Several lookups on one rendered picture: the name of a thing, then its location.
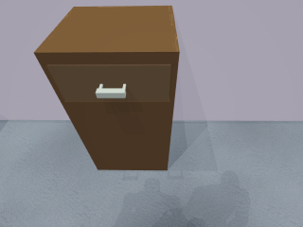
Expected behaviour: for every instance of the cabinet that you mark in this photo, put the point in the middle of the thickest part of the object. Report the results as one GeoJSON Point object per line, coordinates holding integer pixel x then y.
{"type": "Point", "coordinates": [118, 135]}

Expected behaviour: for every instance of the drawer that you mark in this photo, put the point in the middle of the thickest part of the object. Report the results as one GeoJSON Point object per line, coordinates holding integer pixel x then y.
{"type": "Point", "coordinates": [144, 82]}

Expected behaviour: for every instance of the handle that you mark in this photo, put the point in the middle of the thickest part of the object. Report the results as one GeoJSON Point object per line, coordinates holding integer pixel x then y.
{"type": "Point", "coordinates": [111, 92]}

